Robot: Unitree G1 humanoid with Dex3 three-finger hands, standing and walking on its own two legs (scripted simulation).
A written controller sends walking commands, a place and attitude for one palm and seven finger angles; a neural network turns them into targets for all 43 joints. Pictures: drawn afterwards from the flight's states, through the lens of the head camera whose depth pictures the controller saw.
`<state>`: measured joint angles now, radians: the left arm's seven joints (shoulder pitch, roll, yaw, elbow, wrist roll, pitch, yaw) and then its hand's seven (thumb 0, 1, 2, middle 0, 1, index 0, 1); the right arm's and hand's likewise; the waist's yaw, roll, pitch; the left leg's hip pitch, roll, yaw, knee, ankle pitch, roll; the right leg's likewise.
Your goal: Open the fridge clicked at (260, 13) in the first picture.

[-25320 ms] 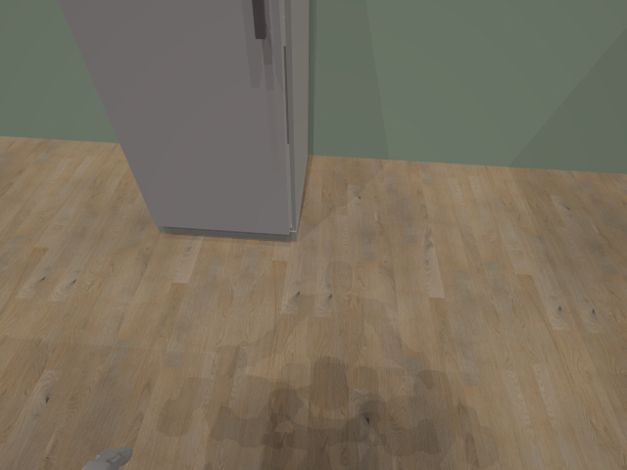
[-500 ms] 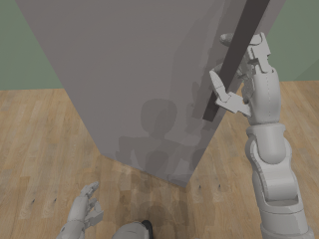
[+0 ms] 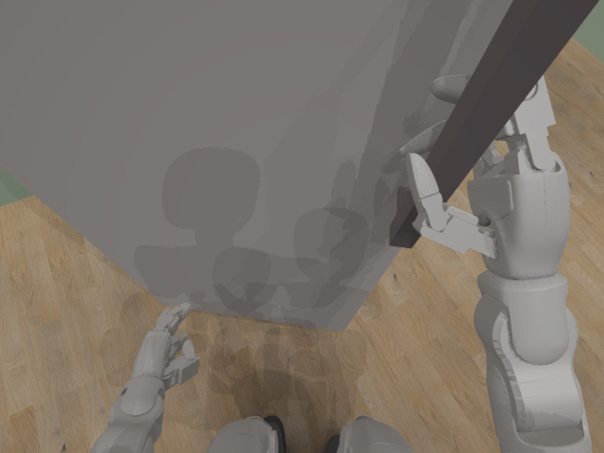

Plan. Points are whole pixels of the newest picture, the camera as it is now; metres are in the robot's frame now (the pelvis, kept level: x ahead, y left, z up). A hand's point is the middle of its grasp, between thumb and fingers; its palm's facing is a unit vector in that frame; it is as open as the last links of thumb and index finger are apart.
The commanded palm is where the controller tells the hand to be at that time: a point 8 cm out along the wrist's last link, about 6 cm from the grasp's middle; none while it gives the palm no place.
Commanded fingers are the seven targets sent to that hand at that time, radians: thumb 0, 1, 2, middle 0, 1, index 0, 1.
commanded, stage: walk backward, drawing the door open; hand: right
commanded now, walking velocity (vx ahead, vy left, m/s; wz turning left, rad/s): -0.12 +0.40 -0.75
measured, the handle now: (470, 98) +0.36 -0.06 +0.27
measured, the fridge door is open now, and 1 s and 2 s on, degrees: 34 58 80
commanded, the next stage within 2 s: stop walking and hold the door back in 1.48 s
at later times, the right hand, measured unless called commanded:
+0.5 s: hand (390, 262) +0.26 -0.02 +0.22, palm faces +0.39 +0.91 -0.16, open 6.7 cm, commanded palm +0.21 -0.06 +0.22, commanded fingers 0.00 -0.90 -0.90 0.45 1.40 0.45 1.40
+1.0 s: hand out of the picture +0.14 +0.04 +0.22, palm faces +0.73 +0.65 -0.20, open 6.6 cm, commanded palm +0.08 +0.02 +0.22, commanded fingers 0.00 -0.90 -0.90 0.45 1.40 0.45 1.40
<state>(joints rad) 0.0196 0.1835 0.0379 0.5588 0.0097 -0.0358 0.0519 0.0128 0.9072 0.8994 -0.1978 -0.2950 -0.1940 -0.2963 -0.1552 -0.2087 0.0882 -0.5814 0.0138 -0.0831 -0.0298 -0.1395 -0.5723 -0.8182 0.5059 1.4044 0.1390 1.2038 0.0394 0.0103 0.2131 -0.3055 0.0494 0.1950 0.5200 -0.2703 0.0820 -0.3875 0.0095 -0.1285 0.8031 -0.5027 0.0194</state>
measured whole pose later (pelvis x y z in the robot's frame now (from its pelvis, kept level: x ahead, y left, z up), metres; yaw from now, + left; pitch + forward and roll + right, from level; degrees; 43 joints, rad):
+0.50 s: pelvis -0.01 +0.20 -0.01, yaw -16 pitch +0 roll -1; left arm 0.06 0.20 0.02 0.59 -0.02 -0.01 0.06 0.01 0.91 0.90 -0.20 -0.30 -0.20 -0.30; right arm -0.10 -0.26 -0.17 -0.51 0.09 -0.06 -0.11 -0.08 -0.67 -0.86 0.51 1.41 0.17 1.32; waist 0.06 -0.01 0.19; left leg -0.34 0.09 0.11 0.55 -0.21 0.00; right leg -0.43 0.00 -0.04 0.99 -0.59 0.03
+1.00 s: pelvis -0.03 +0.36 -0.01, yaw -30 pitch -1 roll +2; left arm 0.09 0.17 -0.01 0.62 -0.02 -0.05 0.05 0.01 0.90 0.90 -0.20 -0.30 -0.20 -0.30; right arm -0.08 -0.33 -0.29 -0.39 0.11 -0.05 -0.11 -0.11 -0.64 -0.83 0.46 1.40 0.22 1.31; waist 0.01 -0.06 0.13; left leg -0.26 0.02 0.05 0.53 -0.26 -0.03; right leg -0.51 -0.05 0.09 0.95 -0.49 0.04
